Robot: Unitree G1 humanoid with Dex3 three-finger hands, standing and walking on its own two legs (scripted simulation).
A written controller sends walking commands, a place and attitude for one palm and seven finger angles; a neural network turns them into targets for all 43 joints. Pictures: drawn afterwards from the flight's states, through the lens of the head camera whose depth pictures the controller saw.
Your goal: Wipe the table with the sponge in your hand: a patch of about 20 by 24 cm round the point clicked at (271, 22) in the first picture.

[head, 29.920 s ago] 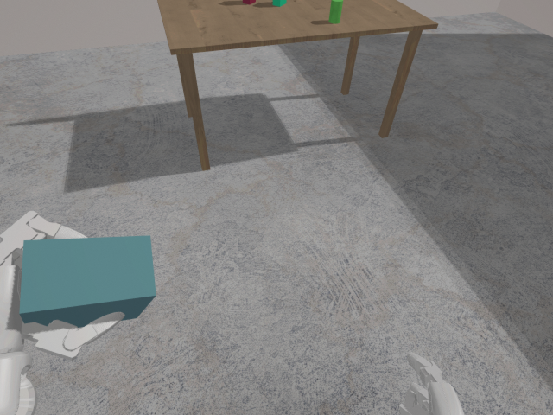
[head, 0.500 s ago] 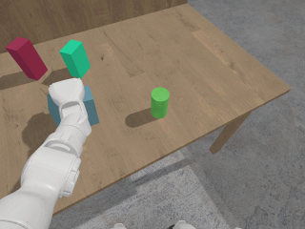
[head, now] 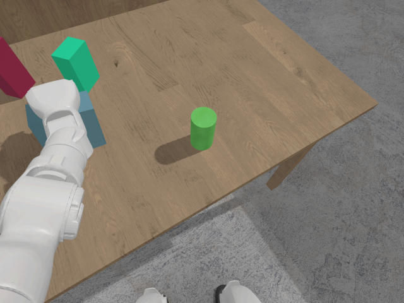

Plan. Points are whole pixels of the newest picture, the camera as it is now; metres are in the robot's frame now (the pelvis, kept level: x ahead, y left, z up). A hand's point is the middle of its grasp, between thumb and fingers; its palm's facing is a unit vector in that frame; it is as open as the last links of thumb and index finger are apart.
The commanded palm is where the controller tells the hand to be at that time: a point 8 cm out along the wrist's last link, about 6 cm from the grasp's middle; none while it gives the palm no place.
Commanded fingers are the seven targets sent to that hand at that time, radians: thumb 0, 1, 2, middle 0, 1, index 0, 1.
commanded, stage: wipe back along the third lane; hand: left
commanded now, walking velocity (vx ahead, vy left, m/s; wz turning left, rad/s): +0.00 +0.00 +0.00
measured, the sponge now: (72, 131) +0.49 +0.25 -0.01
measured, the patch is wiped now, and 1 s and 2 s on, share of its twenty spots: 1.00 1.00 1.00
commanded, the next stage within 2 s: none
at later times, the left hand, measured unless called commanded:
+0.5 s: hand (70, 128) +0.47 +0.24 +0.02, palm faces -0.08 +0.00 -1.00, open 10.4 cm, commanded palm +0.42 +0.21 +0.05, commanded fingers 0.00 0.10 1.30 -1.20 -1.60 -1.20 -1.60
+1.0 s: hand (79, 153) +0.41 +0.21 +0.03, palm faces -0.06 -0.03 -1.00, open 10.4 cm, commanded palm +0.37 +0.19 +0.05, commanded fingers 0.00 0.10 1.30 -1.20 -1.60 -1.20 -1.60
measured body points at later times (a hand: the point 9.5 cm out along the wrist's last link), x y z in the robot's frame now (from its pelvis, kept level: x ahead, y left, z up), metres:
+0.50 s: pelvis +0.03 +0.01 +0.01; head +0.11 +0.01 +0.46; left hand +0.47 +0.24 +0.08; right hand +0.12 -0.24 -0.12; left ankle +0.01 +0.13 -0.70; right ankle +0.02 -0.14 -0.70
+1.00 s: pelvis +0.03 +0.00 +0.02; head +0.07 -0.01 +0.47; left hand +0.41 +0.21 +0.08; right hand +0.20 -0.24 -0.10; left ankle +0.01 +0.13 -0.70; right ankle +0.02 -0.14 -0.70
